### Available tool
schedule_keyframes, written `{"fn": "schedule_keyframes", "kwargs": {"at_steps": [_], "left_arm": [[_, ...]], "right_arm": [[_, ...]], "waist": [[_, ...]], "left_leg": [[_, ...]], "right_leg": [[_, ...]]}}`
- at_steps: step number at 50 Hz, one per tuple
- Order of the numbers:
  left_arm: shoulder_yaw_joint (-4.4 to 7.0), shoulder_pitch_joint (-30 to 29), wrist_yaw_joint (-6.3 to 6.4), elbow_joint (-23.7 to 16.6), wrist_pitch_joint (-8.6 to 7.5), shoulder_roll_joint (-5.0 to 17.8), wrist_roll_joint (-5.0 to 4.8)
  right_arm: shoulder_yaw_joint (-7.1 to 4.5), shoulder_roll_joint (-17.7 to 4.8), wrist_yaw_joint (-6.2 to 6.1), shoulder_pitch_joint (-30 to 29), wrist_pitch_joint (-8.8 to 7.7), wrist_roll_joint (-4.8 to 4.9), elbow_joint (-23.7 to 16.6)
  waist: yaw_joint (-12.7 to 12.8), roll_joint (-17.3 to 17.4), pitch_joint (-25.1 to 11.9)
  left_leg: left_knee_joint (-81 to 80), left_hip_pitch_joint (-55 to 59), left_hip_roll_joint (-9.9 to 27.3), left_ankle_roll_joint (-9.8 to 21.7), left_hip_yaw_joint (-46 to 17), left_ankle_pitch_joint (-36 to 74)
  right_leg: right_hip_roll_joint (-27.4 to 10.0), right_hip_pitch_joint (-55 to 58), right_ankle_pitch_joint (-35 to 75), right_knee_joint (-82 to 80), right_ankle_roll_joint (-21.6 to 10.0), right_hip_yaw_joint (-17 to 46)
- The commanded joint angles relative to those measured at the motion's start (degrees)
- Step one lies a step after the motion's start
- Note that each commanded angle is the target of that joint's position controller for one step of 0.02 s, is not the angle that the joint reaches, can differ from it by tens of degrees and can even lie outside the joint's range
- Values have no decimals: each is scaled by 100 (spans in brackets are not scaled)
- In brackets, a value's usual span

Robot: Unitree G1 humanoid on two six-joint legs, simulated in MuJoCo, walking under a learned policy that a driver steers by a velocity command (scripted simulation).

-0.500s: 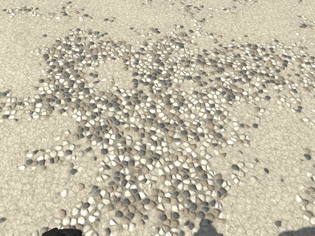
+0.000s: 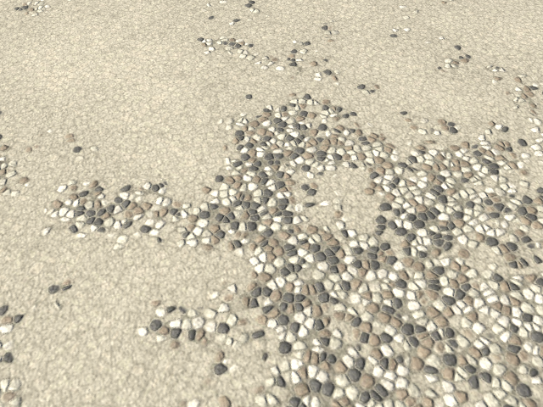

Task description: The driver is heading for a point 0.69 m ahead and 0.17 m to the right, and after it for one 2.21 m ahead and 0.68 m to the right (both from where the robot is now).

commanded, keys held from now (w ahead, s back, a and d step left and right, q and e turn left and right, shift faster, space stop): w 0.14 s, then w+e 0.78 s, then e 0.08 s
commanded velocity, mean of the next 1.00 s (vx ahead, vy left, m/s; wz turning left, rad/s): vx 0.49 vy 0.00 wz -0.33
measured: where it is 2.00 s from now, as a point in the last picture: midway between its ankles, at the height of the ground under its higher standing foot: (332, 353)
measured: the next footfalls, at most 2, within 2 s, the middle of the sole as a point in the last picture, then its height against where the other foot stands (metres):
left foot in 0.14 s outside the picture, level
right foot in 0.68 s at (340, 405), level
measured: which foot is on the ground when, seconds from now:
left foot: up 0.00-0.12, down 0.14-0.66, up 0.68-1.00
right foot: down 0.00-0.14, up 0.16-0.66, down 0.68-1.00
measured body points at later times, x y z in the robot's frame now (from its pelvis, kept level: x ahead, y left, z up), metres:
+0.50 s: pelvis +0.26 +0.04 +0.00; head +0.28 +0.05 +0.45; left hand +0.41 +0.27 -0.14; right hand +0.21 -0.22 -0.14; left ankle +0.18 +0.11 -0.75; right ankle +0.38 -0.12 -0.69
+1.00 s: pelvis +0.51 -0.05 +0.00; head +0.54 -0.07 +0.45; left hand +0.64 +0.21 -0.13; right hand +0.58 -0.34 -0.11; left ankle +0.71 +0.07 -0.68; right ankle +0.45 -0.07 -0.75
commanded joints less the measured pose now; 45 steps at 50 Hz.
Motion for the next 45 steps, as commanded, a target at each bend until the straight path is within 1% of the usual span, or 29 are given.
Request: {"fn": "schedule_keyframes", "kwargs": {"at_steps": [1,4,5,6,7,8,9,10,11,13,15,18,21,23,27,28,30,32,33,34,35,36,37,38,39,40,41,43,45], "left_arm": [[157,-22,11,-235,-59,853,-11],[180,117,47,-93,42,969,5],[177,111,59,-53,79,985,-14],[139,153,67,-31,112,890,-34],[61,47,66,-232,110,689,-49],[-84,588,20,-445,113,24,-167],[117,163,96,-346,175,762,-25],[140,-210,69,-453,159,727,-51],[112,-286,43,-428,147,591,-85],[117,-101,-7,-264,295,457,41],[133,-116,-79,-241,412,341,75],[146,-655,-142,-409,480,269,82],[125,-1249,-176,-621,481,231,79],[70,-1652,-209,-765,460,157,81],[-10,-2348,-270,-1074,443,122,109],[-8,-2396,-275,-1122,439,146,115],[29,-2208,-247,-1120,444,234,124],[122,-1509,-191,-958,433,405,133],[214,-859,-154,-768,388,558,153],[372,4,-74,-530,358,923,224],[549,-78,7,-586,382,1626,220],[572,84,5,-632,461,1669,4],[523,-271,61,-595,484,1472,-27],[439,-535,76,-600,467,1129,-52],[382,-791,90,-624,430,933,-43],[332,-934,110,-644,386,798,-75],[305,-954,101,-660,325,772,-86],[331,-800,74,-617,220,921,-105],[361,-603,67,-603,198,1039,-92]], "right_arm": [[46,-195,4,-539,-95,20,-475],[14,-323,-74,-456,-142,-10,-471],[-22,-362,-110,-8,-182,-41,-318],[-97,-499,-164,837,-248,-102,-2],[-218,-894,-241,1858,-294,-213,207],[-364,-1512,-310,2128,-264,-196,243],[-358,-1278,-335,1977,-204,50,215],[-248,-936,-335,1464,-223,79,199],[-162,-600,-306,1156,-277,69,195],[-78,-296,-327,930,-370,98,255],[-84,-313,-339,1088,-479,113,358],[-126,-410,-359,1328,-551,143,508],[-106,-350,-377,1522,-544,132,626],[-101,-367,-393,1586,-538,134,683],[-119,-496,-463,2000,-488,121,896],[-125,-534,-482,2050,-462,113,937],[-149,-677,-526,1994,-410,97,961],[-200,-862,-556,1887,-316,71,948],[-220,-928,-546,1852,-264,80,913],[-216,-906,-514,1720,-260,102,783],[-73,-153,-388,2010,-302,151,414],[-156,-607,-347,1334,-378,135,168],[-127,-576,-319,903,-463,161,11],[-111,-581,-324,928,-526,176,24],[-125,-568,-339,985,-492,129,90],[-116,-535,-336,1109,-380,24,93],[-110,-475,-317,1205,-263,-36,107],[-89,-364,-276,1143,-112,-65,26],[-73,-338,-253,705,-64,-57,-161]], "waist": [[-122,-793,203],[-226,-824,147],[-449,-765,-81],[-775,-545,-559],[-1186,-47,-1248],[-939,1363,-1835],[-1048,446,-1510],[-799,252,-707],[-616,129,-359],[-322,280,-72],[-236,206,-47],[-249,126,165],[-328,89,330],[-401,98,409],[-605,75,531],[-594,86,515],[-443,219,305],[-105,358,-153],[179,293,-535],[618,-103,-988],[142,-1463,-1411],[429,-893,-1728],[278,-550,-820],[38,-185,-346],[-221,22,-51],[-409,-18,-33],[-496,-92,-113],[-550,-185,-127],[-440,-318,-11]], "left_leg": [[-665,552,-72,57,449,124],[-1103,951,-257,290,569,-420],[-1417,1571,-423,394,642,-424],[-1685,2711,-513,537,628,-319],[-1810,4128,556,825,-533,-873],[-2409,5594,2256,1547,-3227,-1061],[-2640,5069,2114,1501,-3350,-1133],[-2724,4334,1810,1295,-2368,-806],[-2954,3667,1539,1074,-1731,-314],[-3274,2941,1136,710,-868,79],[-3440,2828,1078,685,-499,550],[-3614,2934,1056,672,19,873],[-3625,3073,972,631,471,1192],[-3580,3105,895,561,785,1462],[-3366,3663,1056,479,1144,2256],[-3200,3858,1100,448,1227,2681],[-2568,4168,1156,379,1422,4346],[-1297,4280,1204,389,1525,5512],[-232,3978,1187,368,1537,5088],[1361,2918,1025,210,1583,3571],[3518,338,-49,-115,1427,-1907],[4308,-599,-527,-164,95,-2389],[4039,-1077,-70,-100,-172,-1741],[3437,-789,140,-95,-122,-1321],[2983,-411,275,-140,-120,-1216],[2715,-13,326,-235,-133,-1211],[2496,229,342,-307,-123,-1226],[2094,258,320,-434,13,-1135],[1580,36,321,-527,105,-709]], "right_leg": [[-1437,-346,2224,-464,-723,702],[-1603,151,3219,104,-662,687],[-1517,198,3896,726,-590,551],[-1272,-96,3973,1753,-476,317],[-1032,-1119,2405,3275,-334,121],[-38,-3220,-1552,5278,-111,-16],[-163,-3720,-1618,5815,-199,790],[-416,-3806,-1091,5737,-265,963],[-581,-3554,-707,5402,-264,966],[-711,-3039,-403,5033,-169,957],[-662,-2990,-160,5037,-114,918],[-735,-3558,426,4840,-38,895],[-721,-3892,990,4232,10,789],[-659,-3755,1341,3555,-3,572],[-505,-3563,1315,2587,-230,73],[-428,-3481,1143,2440,-322,-18],[-121,-3031,628,2300,-555,-239],[264,-2217,-8,2207,-845,-354],[412,-1360,-56,1877,-1013,-247],[-29,10,-197,1430,-1301,550],[-1852,1837,103,1261,-2155,3454],[-2159,2033,21,400,-2522,5078],[-2062,1436,219,246,-2278,4104],[-1842,627,787,134,-1998,3531],[-1519,4,1422,69,-1745,3018],[-1267,-415,1887,4,-1643,2630],[-1131,-602,2170,-21,-1595,2413],[-927,-804,2524,-63,-1574,2168],[-796,-885,2352,-163,-1474,2117]]}}
Keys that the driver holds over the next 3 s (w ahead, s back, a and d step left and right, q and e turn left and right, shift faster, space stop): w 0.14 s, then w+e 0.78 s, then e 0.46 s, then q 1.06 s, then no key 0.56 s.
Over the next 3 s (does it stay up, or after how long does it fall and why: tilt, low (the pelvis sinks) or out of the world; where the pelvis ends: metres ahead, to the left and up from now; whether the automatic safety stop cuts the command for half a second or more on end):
stays up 0.61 -0.05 0.00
